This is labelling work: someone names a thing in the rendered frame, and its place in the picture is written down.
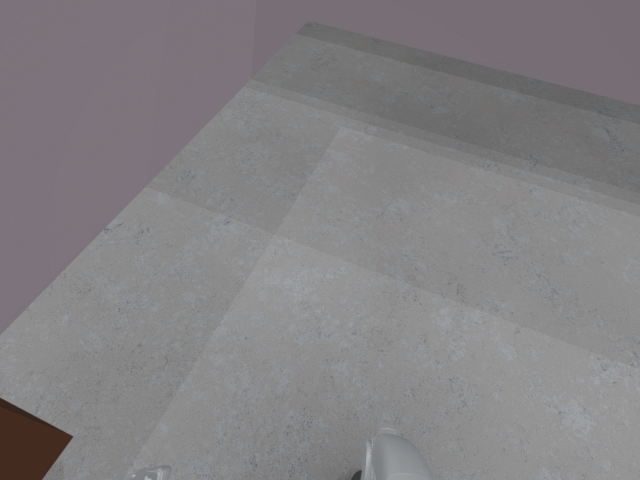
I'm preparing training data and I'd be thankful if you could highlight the cupboard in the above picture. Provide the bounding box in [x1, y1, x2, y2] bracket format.
[0, 398, 73, 480]

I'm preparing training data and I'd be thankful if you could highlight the robot right thigh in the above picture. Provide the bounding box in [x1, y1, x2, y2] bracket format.
[361, 434, 437, 480]

